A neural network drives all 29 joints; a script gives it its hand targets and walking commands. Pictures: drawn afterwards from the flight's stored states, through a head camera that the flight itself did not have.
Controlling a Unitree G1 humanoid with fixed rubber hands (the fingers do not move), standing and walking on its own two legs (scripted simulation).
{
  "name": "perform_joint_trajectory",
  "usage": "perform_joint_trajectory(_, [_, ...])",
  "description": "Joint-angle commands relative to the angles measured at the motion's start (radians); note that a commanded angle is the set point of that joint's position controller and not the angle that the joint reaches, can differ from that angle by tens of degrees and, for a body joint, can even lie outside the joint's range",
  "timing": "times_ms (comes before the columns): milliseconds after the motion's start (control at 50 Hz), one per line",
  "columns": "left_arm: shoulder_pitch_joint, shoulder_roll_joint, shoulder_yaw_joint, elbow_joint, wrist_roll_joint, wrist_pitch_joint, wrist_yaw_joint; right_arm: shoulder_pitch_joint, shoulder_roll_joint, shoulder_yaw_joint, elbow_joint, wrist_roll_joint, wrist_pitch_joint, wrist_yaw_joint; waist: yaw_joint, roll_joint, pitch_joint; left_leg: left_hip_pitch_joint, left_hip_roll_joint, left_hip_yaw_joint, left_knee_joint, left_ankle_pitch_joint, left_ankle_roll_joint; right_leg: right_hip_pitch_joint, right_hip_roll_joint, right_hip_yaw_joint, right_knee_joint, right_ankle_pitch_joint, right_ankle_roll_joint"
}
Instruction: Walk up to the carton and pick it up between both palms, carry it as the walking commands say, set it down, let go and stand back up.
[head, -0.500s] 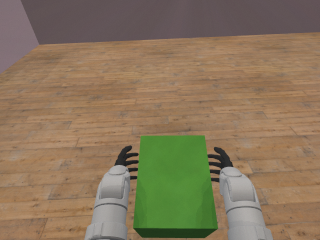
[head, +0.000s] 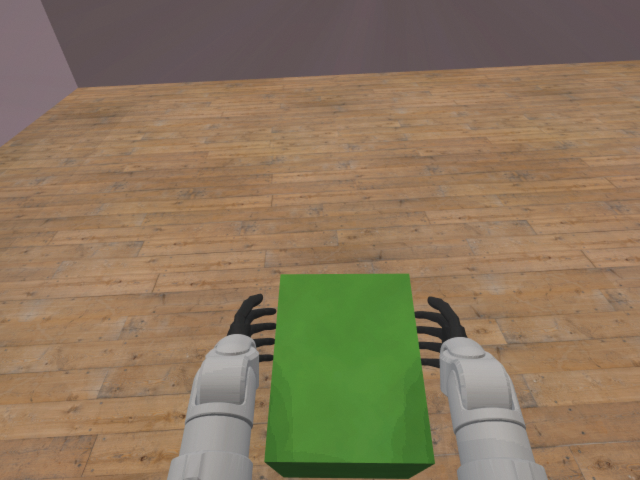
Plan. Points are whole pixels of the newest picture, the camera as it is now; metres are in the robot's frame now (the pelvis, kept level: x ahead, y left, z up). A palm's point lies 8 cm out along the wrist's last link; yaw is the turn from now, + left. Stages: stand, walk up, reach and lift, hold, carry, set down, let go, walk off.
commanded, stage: hold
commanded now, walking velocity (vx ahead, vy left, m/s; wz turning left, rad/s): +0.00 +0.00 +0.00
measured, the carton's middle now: (345, 377) +0.30 +0.00 -0.04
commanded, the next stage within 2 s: carry in 0.32 s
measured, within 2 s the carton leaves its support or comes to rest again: neither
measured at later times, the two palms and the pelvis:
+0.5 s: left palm (244, 325) +0.31 +0.13 +0.07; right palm (449, 322) +0.32 -0.13 +0.07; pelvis +0.02 -0.01 +0.00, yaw +1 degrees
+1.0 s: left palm (283, 225) +0.50 +0.10 +0.09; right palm (444, 220) +0.51 -0.17 +0.09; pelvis +0.23 -0.05 +0.00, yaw +3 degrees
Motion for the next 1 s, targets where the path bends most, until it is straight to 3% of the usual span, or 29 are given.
perform_joint_trajectory(0, [-0.454, -1.012, -0.49, -0.036, -0.27, -0.038, -0.258, -0.499, 0.997, 0.499, -0.067, 0.281, -0.057, 0.255, 0.001, -0.01, -0.222, -0.057, -0.037, -0.011, -0.082, 0.091, 0.007, 0.106, 0.043, 0.018, -0.047, 0.083, -0.005])
perform_joint_trajectory(280, [-0.477, -1.005, -0.481, -0.022, -0.267, -0.042, -0.265, -0.519, 1.007, 0.492, -0.047, 0.28, -0.06, 0.252, 0.004, -0.013, -0.226, -0.065, -0.037, -0.004, -0.08, 0.075, 0.009, 0.104, 0.039, 0.019, -0.051, 0.067, -0.004])
perform_joint_trajectory(300, [-0.519, -0.974, -0.512, -0.048, -0.288, -0.041, -0.26, -0.553, 1.001, 0.525, -0.056, 0.288, -0.063, 0.254, 0.0, -0.069, -0.233, -0.25, 0.119, -0.062, 0.004, -0.198, 0.004, -0.09, -0.128, 0.027, 0.0, -0.223, -0.035])
perform_joint_trajectory(320, [-0.53, -0.986, -0.506, -0.056, -0.294, -0.034, -0.251, -0.583, 0.997, 0.54, -0.075, 0.301, -0.058, 0.249, 0.004, -0.047, -0.258, -0.251, 0.12, -0.11, -0.024, -0.348, 0.024, -0.118, -0.104, 0.049, -0.011, -0.409, -0.051])
perform_joint_trajectory(340, [-0.53, -0.995, -0.516, -0.066, -0.298, -0.024, -0.243, -0.595, 0.992, 0.552, -0.095, 0.316, -0.053, 0.246, 0.005, -0.018, -0.253, -0.282, 0.127, -0.126, -0.049, -0.449, 0.028, -0.156, -0.097, 0.051, -0.016, -0.498, -0.057])
perform_joint_trajectory(360, [-0.546, -1.007, -0.541, -0.1, -0.317, -0.016, -0.236, -0.605, 0.998, 0.568, -0.127, 0.335, -0.048, 0.242, 0.002, 0.002, -0.253, -0.303, 0.131, -0.129, -0.063, -0.475, 0.024, -0.169, -0.096, 0.039, -0.017, -0.516, -0.056])
perform_joint_trajectory(420, [-0.548, -1.042, -0.619, -0.182, -0.369, 0.032, -0.205, -0.578, 0.995, 0.594, -0.215, 0.376, -0.007, 0.212, -0.014, 0.06, -0.318, -0.199, 0.164, -0.16, -0.092, -0.374, 0.047, -0.205, -0.063, -0.041, 0.058, -0.326, -0.034])
perform_joint_trajectory(460, [-0.519, -1.049, -0.662, -0.219, -0.394, 0.074, -0.19, -0.531, 0.982, 0.591, -0.238, 0.382, 0.029, 0.186, -0.02, 0.154, -0.329, -0.13, 0.247, -0.269, -0.198, -0.438, 0.089, -0.245, 0.003, -0.141, 0.126, -0.236, -0.015])
perform_joint_trajectory(500, [-0.527, -1.054, -0.697, -0.283, -0.427, 0.111, -0.177, -0.506, 0.991, 0.602, -0.277, 0.39, 0.063, 0.159, -0.021, 0.166, -0.29, -0.153, 0.289, -0.302, -0.222, -0.471, 0.116, -0.249, -0.006, -0.144, 0.081, -0.219, -0.021])
perform_joint_trajectory(560, [-0.49, -1.062, -0.717, -0.377, -0.458, 0.17, -0.147, -0.468, 0.994, 0.619, -0.371, 0.414, 0.123, 0.123, -0.016, 0.106, -0.31, -0.251, 0.218, -0.125, -0.099, -0.359, 0.073, -0.057, -0.048, -0.133, -0.063, -0.19, -0.043])
perform_joint_trajectory(580, [-0.453, -1.052, -0.709, -0.394, -0.456, 0.191, -0.134, -0.465, 0.987, 0.627, -0.405, 0.427, 0.147, 0.112, -0.004, 0.022, -0.326, -0.34, 0.171, -0.044, 0.023, -0.311, 0.05, 0.049, -0.114, -0.037, -0.122, -0.244, -0.063])
perform_joint_trajectory(600, [-0.416, -1.036, -0.692, -0.402, -0.447, 0.213, -0.119, -0.478, 0.98, 0.64, -0.442, 0.444, 0.173, 0.104, 0.012, -0.116, -0.349, -0.448, 0.11, 0.061, 0.212, -0.265, 0.02, 0.142, -0.225, 0.133, -0.193, -0.332, -0.102])
perform_joint_trajectory(620, [-0.369, -1.012, -0.667, -0.394, -0.43, 0.235, -0.103, -0.487, 0.969, 0.65, -0.465, 0.459, 0.2, 0.099, 0.023, -0.225, -0.337, -0.611, 0.052, 0.163, 0.355, -0.252, -0.003, 0.236, -0.331, 0.277, -0.221, -0.265, -0.14])
perform_joint_trajectory(640, [-0.319, -1.0, -0.652, -0.424, -0.421, 0.254, -0.087, -0.477, 0.96, 0.671, -0.509, 0.485, 0.223, 0.095, 0.033, -0.223, -0.308, -0.697, 0.084, 0.196, 0.393, -0.321, 0.002, 0.272, -0.383, 0.272, -0.192, -0.059, -0.182])
perform_joint_trajectory(660, [-0.293, -1.01, -0.665, -0.5, -0.437, 0.274, -0.066, -0.466, 0.983, 0.697, -0.571, 0.518, 0.243, 0.084, 0.037, -0.169, -0.303, -0.709, 0.095, 0.197, 0.403, -0.305, 0.005, 0.291, -0.355, 0.213, -0.149, 0.165, -0.193])
perform_joint_trajectory(680, [-0.287, -1.012, -0.68, -0.565, -0.453, 0.296, -0.047, -0.449, 0.993, 0.71, -0.62, 0.541, 0.265, 0.071, 0.038, -0.138, -0.32, -0.707, 0.088, 0.209, 0.38, -0.272, 0.007, 0.308, -0.324, 0.147, -0.119, 0.309, -0.196])
perform_joint_trajectory(720, [-0.253, -0.988, -0.685, -0.631, -0.467, 0.336, -0.017, -0.375, 0.983, 0.7, -0.66, 0.545, 0.305, 0.041, 0.041, -0.124, -0.359, -0.676, 0.065, 0.248, 0.299, -0.212, 0.007, 0.324, -0.277, 0.056, -0.091, 0.417, -0.188])
perform_joint_trajectory(780, [-0.23, -0.958, -0.68, -0.714, -0.494, 0.383, 0.004, -0.303, 0.962, 0.679, -0.734, 0.534, 0.349, -0.002, 0.032, -0.149, -0.381, -0.545, 0.029, 0.305, 0.122, -0.076, -0.005, 0.278, -0.237, -0.041, -0.071, 0.431, -0.174])
perform_joint_trajectory(820, [-0.208, -0.935, -0.679, -0.728, -0.501, 0.414, 0.013, -0.262, 0.946, 0.655, -0.758, 0.519, 0.376, -0.019, 0.0, -0.129, -0.437, -0.165, 0.018, 0.338, -0.04, 0.098, 0.018, 0.073, -0.197, -0.175, 0.046, 0.495, -0.119])
perform_joint_trajectory(840, [-0.208, -0.92, -0.687, -0.736, -0.504, 0.427, 0.015, -0.232, 0.934, 0.638, -0.754, 0.51, 0.388, -0.028, -0.019, -0.1, -0.5, 0.116, 0.067, 0.26, -0.027, 0.092, 0.054, -0.106, -0.169, -0.212, 0.165, 0.469, -0.082])
perform_joint_trajectory(860, [-0.221, -0.91, -0.697, -0.75, -0.511, 0.443, 0.014, -0.211, 0.91, 0.618, -0.749, 0.493, 0.397, -0.036, -0.04, -0.005, -0.542, 0.312, 0.238, -0.022, -0.057, -0.056, 0.125, -0.318, -0.122, -0.213, 0.374, 0.275, -0.048])
perform_joint_trajectory(880, [-0.233, -0.916, -0.705, -0.77, -0.525, 0.46, 0.01, -0.217, 0.898, 0.597, -0.728, 0.487, 0.401, -0.042, -0.036, 0.261, -0.503, 0.481, 0.496, -0.479, -0.149, 0.085, 0.268, -0.683, 0.015, -0.178, 0.637, -0.259, -0.008])
perform_joint_trajectory(900, [-0.241, -0.918, -0.702, -0.767, -0.535, 0.467, 0.01, -0.268, 0.909, 0.61, -0.758, 0.511, 0.406, -0.042, -0.015, 0.16, -0.495, 0.43, 0.554, -0.488, -0.144, 0.088, 0.289, -0.748, -0.066, -0.044, 0.815, -0.316, -0.016])
perform_joint_trajectory(920, [-0.258, -0.94, -0.715, -0.77, -0.554, 0.47, 0.01, -0.266, 0.921, 0.609, -0.763, 0.508, 0.408, -0.044, -0.019, 0.058, -0.44, 0.321, 0.523, -0.383, -0.154, 0.112, 0.264, -0.748, -0.121, -0.014, 0.815, -0.24, -0.029])
perform_joint_trajectory(940, [-0.266, -0.962, -0.712, -0.771, -0.555, 0.468, 0.009, -0.287, 0.95, 0.625, -0.771, 0.514, 0.408, -0.041, -0.015, -0.005, -0.382, 0.224, 0.487, -0.261, -0.185, 0.097, 0.224, -0.715, -0.151, -0.013, 0.738, -0.173, -0.03])
perform_joint_trajectory(960, [-0.258, -0.976, -0.703, -0.767, -0.547, 0.461, 0.007, -0.302, 0.974, 0.643, -0.777, 0.522, 0.406, -0.036, -0.015, -0.002, -0.333, 0.157, 0.459, -0.177, -0.22, 0.067, 0.193, -0.691, -0.162, -0.036, 0.627, -0.155, -0.025])
perform_joint_trajectory(980, [-0.243, -0.987, -0.696, -0.756, -0.536, 0.457, 0.011, -0.306, 0.984, 0.649, -0.78, 0.533, 0.407, -0.031, -0.018, 0.038, -0.317, 0.127, 0.428, -0.101, -0.241, 0.098, 0.174, -0.664, -0.143, -0.084, 0.56, -0.138, -0.024])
